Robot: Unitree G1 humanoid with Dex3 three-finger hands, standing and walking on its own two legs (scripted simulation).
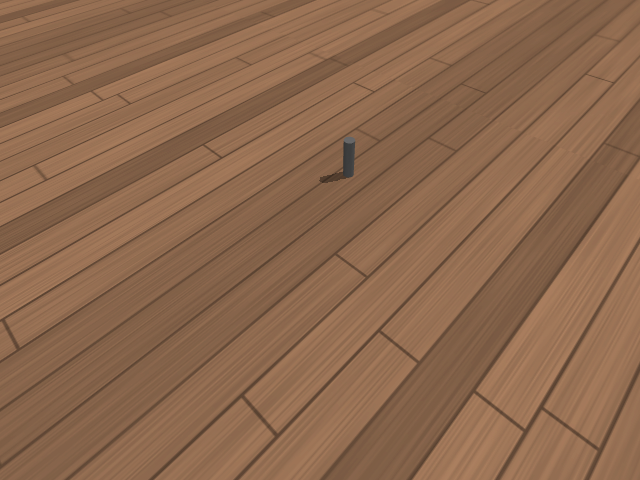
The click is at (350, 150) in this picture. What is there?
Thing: slim round
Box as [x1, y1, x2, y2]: [343, 137, 354, 176]
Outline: 346,137 344,138 343,174 345,176 351,176 353,174 354,138
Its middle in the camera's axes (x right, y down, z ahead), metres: +0.13 -0.38 +1.84
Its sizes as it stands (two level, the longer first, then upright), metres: 0.052 0.052 0.200
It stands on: the floor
